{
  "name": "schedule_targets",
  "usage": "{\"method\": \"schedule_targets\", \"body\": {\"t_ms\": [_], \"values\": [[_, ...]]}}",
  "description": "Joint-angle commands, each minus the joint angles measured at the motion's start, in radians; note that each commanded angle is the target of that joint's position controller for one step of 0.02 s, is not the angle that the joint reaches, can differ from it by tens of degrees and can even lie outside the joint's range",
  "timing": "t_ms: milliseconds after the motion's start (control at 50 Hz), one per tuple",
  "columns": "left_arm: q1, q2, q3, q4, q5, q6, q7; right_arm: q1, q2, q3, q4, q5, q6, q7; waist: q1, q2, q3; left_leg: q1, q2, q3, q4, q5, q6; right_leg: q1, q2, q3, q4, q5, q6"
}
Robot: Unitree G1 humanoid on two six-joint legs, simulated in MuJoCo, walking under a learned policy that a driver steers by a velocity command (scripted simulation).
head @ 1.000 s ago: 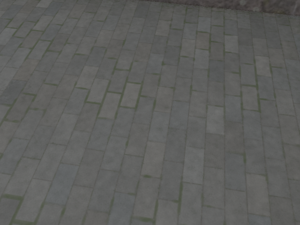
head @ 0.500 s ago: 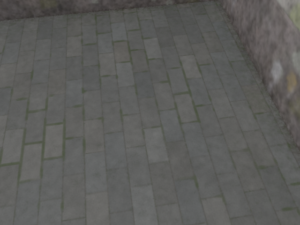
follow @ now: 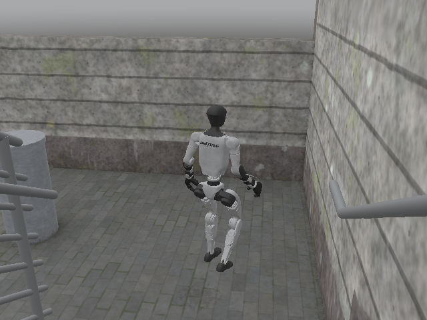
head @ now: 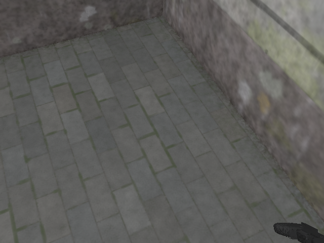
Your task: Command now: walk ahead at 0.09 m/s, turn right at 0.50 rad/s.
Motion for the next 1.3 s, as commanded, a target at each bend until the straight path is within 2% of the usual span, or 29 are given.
{"method": "schedule_targets", "body": {"t_ms": [20,100,200,220,240,260,320,380,420,480,520,540,560,580,600,640,660,760,800,840,920,1000,1020,1040,1060,1080,1120,1180,1300], "values": [[0.086,0.057,0.023,-0.063,0.002,0.011,0.014,0.005,-0.135,-0.033,-0.050,-0.008,0.011,-0.006,0.001,0.145,-0.138,0.141,0.222,-0.194,-0.198,0.110,0.177,-0.024,-0.066,-0.042,-0.066,0.057,0.014],[0.057,-0.007,-0.011,-0.060,0.030,-0.013,0.011,0.015,-0.131,-0.030,-0.023,0.009,0.012,0.008,-0.005,0.159,-0.218,0.153,0.220,-0.166,-0.182,0.173,0.209,0.143,-0.089,-0.052,-0.387,0.094,-0.001],[0.043,0.051,-0.001,-0.042,0.038,-0.017,-0.002,0.085,-0.151,-0.025,0.008,0.037,0.026,0.022,0.006,0.157,-0.149,0.019,0.168,-0.217,-0.148,-0.261,0.114,0.396,-0.059,-0.078,-0.806,0.288,-0.064],[0.059,0.102,0.006,-0.058,0.050,-0.017,0.006,0.101,-0.131,-0.016,0.006,0.030,0.021,0.027,0.007,0.091,-0.152,-0.060,0.134,-0.203,-0.083,-0.330,0.052,0.470,-0.178,0.035,-0.837,0.298,-0.108],[0.025,0.186,0.028,-0.056,0.058,-0.011,0.012,0.114,-0.096,-0.011,-0.019,0.029,0.012,0.031,-0.041,-0.134,-0.135,-0.116,0.015,-0.052,0.047,-0.350,-0.008,0.398,-0.313,0.151,-0.874,0.245,-0.188],[0.000,0.165,0.030,-0.061,0.062,-0.012,0.011,0.078,-0.141,-0.024,-0.025,0.032,0.009,0.026,-0.007,-0.233,-0.120,-0.069,-0.004,-0.002,0.195,-0.366,-0.032,0.272,-0.380,0.224,-0.963,0.200,-0.253],[-0.073,0.112,0.018,-0.078,0.047,-0.048,0.024,0.137,-0.182,-0.060,-0.002,0.037,0.043,0.011,-0.015,-0.192,-0.083,-0.164,0.014,-0.041,0.551,-0.456,-0.061,0.302,-0.404,0.186,-0.938,0.510,-0.275],[-0.098,0.092,0.017,-0.066,0.027,-0.051,0.031,0.165,-0.118,-0.048,-0.009,0.041,0.066,0.008,-0.032,-0.113,-0.107,-0.183,0.041,-0.033,0.549,-0.406,-0.085,0.368,-0.372,0.076,-0.885,0.680,-0.247],[-0.110,0.092,0.022,-0.064,0.030,-0.039,0.023,0.136,-0.099,-0.037,-0.031,0.046,0.070,0.021,-0.015,-0.141,-0.139,-0.094,0.043,0.014,0.437,-0.360,-0.086,0.363,-0.341,0.002,-0.860,0.693,-0.238],[-0.081,0.123,0.034,-0.048,0.017,-0.027,0.022,0.134,-0.125,-0.042,-0.065,0.049,0.075,0.045,-0.004,-0.166,-0.161,0.000,0.028,0.054,0.269,-0.311,-0.062,0.380,-0.370,-0.006,-0.824,0.684,-0.237],[-0.085,0.124,0.035,-0.038,-0.002,-0.025,0.021,0.206,-0.132,-0.052,-0.047,0.043,0.077,0.052,-0.044,-0.138,-0.165,0.138,-0.013,0.093,0.064,-0.150,-0.019,0.330,-0.351,-0.047,-0.746,0.593,-0.185],[-0.032,0.097,0.031,-0.016,0.003,-0.027,0.017,0.230,-0.167,-0.065,-0.044,0.033,0.076,0.044,-0.041,-0.048,-0.156,0.237,0.000,0.020,-0.031,-0.004,0.014,0.246,-0.307,-0.108,-0.636,0.450,-0.117],[-0.020,0.028,0.013,-0.046,0.049,-0.031,0.010,0.249,-0.309,-0.098,-0.067,0.024,0.074,0.025,-0.007,0.268,-0.160,0.403,0.266,-0.351,-0.060,0.406,0.119,-0.026,-0.181,-0.225,-0.318,0.076,0.000],[-0.159,0.039,0.008,-0.104,0.049,-0.041,0.018,0.284,-0.334,-0.095,-0.086,-0.008,0.058,0.037,-0.093,0.347,-0.190,0.379,0.424,-0.574,-0.119,0.525,0.329,-0.183,-0.058,-0.091,-0.120,-0.201,0.024],[-0.197,0.079,0.020,-0.105,0.032,-0.042,0.020,0.283,-0.301,-0.085,-0.090,-0.017,0.039,0.041,-0.108,0.212,-0.193,0.386,0.389,-0.530,-0.126,0.433,0.335,-0.210,-0.079,-0.015,-0.017,-0.165,0.014],[-0.167,0.082,0.027,-0.072,0.031,-0.035,0.032,0.184,-0.252,-0.074,-0.101,0.017,0.029,0.025,-0.055,0.108,-0.157,0.360,0.286,-0.402,-0.100,0.299,0.226,-0.228,-0.106,0.004,-0.040,0.000,0.002],[-0.152,0.094,0.033,-0.069,0.036,-0.031,0.038,0.146,-0.233,-0.066,-0.111,0.034,0.035,0.015,-0.036,0.116,-0.151,0.331,0.259,-0.375,-0.104,0.278,0.200,-0.204,-0.111,0.010,-0.070,0.056,0.007],[-0.131,0.048,0.019,-0.061,0.026,-0.041,0.026,0.158,-0.227,-0.065,-0.128,0.033,0.052,-0.010,-0.032,0.132,-0.175,0.314,0.198,-0.357,-0.119,0.165,0.186,-0.130,-0.065,-0.001,-0.235,0.179,0.028],[-0.141,0.045,0.015,-0.065,0.026,-0.046,0.018,0.167,-0.233,-0.071,-0.132,0.037,0.058,-0.016,-0.042,0.141,-0.185,0.299,0.183,-0.385,-0.142,-0.042,0.187,-0.091,-0.061,0.003,-0.345,0.200,0.032],[-0.156,0.055,0.017,-0.073,0.019,-0.057,0.003,0.170,-0.242,-0.075,-0.139,0.040,0.060,-0.014,-0.054,0.182,-0.155,0.243,0.175,-0.448,-0.199,-0.348,0.196,-0.049,-0.051,-0.006,-0.439,0.194,0.026],[-0.162,0.068,0.022,-0.082,0.009,-0.099,-0.023,0.184,-0.251,-0.078,-0.141,0.042,0.053,-0.002,-0.064,0.194,-0.120,0.196,0.170,-0.534,-0.209,-0.497,0.204,0.049,-0.029,-0.013,-0.596,0.125,-0.009],[-0.041,0.062,0.033,-0.042,-0.004,-0.135,-0.036,0.145,-0.219,-0.065,-0.155,0.050,0.058,0.001,0.019,0.159,-0.099,0.044,0.086,-0.533,-0.138,-0.554,0.150,0.357,-0.036,-0.033,-0.889,0.268,-0.069],[0.047,0.101,0.047,-0.022,0.005,-0.137,-0.029,0.129,-0.179,-0.054,-0.168,0.050,0.054,0.001,0.055,0.099,-0.127,-0.108,0.039,-0.471,-0.002,-0.576,0.095,0.542,-0.147,0.049,-0.905,0.242,-0.106],[0.142,0.163,0.054,-0.012,0.030,-0.135,-0.021,0.152,-0.098,-0.033,-0.179,0.054,0.048,0.004,0.058,-0.089,-0.176,-0.265,-0.085,-0.259,0.321,-0.550,0.024,0.671,-0.353,0.302,-0.977,0.010,-0.184],[0.140,0.214,0.068,-0.002,0.059,-0.141,-0.035,0.103,-0.157,-0.046,-0.231,0.058,0.030,0.008,0.037,-0.210,-0.068,-0.450,-0.056,-0.202,0.477,-0.501,0.018,0.562,-0.484,0.587,-1.071,-0.219,-0.292],[0.081,0.153,0.052,-0.022,0.043,-0.145,-0.031,0.110,-0.207,-0.058,-0.213,0.053,0.021,0.011,0.017,-0.166,0.000,-0.483,-0.001,-0.212,0.573,-0.416,0.003,0.513,-0.464,0.551,-1.087,-0.270,-0.303],[0.046,0.087,0.027,-0.029,0.024,-0.141,-0.022,0.170,-0.200,-0.063,-0.157,0.039,0.013,0.020,-0.006,-0.122,0.000,-0.464,0.009,-0.190,0.626,-0.287,-0.022,0.506,-0.359,0.375,-1.086,-0.120,-0.236],[0.085,0.087,0.018,-0.007,0.033,-0.147,-0.020,0.123,-0.149,-0.048,-0.157,0.038,-0.007,0.034,0.011,-0.093,0.014,-0.428,0.029,-0.149,0.614,-0.125,-0.042,0.454,-0.305,0.199,-1.113,0.129,-0.227],[0.135,0.136,0.020,0.034,0.008,-0.133,-0.027,-0.017,-0.088,-0.016,-0.185,0.041,-0.025,0.056,0.061,-0.108,0.016,-0.205,0.062,-0.010,0.252,0.002,-0.065,0.375,-0.267,0.016,-1.118,0.359,-0.222]]}}
Velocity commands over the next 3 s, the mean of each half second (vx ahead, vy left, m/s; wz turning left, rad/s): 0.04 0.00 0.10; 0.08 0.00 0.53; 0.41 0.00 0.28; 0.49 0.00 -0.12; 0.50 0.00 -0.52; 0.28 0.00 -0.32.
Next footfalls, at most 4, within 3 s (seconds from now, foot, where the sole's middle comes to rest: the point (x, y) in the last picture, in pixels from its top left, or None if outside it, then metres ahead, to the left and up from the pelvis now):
0.22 right None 0.09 -0.14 -0.77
0.54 left None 0.05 0.12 -0.77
1.02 right None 0.13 -0.08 -0.77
1.44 left None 0.21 0.30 -0.77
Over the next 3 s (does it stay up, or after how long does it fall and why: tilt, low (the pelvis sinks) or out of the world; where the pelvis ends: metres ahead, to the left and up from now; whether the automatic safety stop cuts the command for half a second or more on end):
stays up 0.87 0.42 0.00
